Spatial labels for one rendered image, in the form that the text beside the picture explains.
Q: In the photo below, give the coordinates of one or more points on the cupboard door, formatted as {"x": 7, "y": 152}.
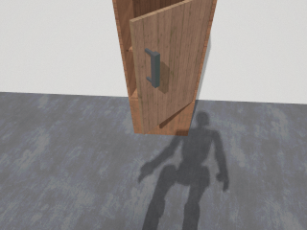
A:
{"x": 178, "y": 33}

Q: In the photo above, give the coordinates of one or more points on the handle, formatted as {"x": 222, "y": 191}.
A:
{"x": 155, "y": 68}

